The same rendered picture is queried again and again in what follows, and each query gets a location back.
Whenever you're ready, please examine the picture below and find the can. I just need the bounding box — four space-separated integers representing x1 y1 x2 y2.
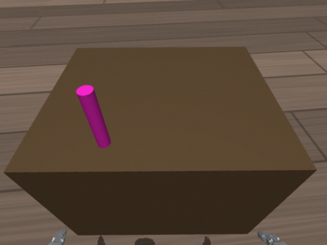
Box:
76 85 111 148

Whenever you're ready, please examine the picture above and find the right robot hand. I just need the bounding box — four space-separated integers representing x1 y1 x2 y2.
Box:
258 231 286 245

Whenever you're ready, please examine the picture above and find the left robot hand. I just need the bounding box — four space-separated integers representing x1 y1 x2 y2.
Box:
48 229 66 245

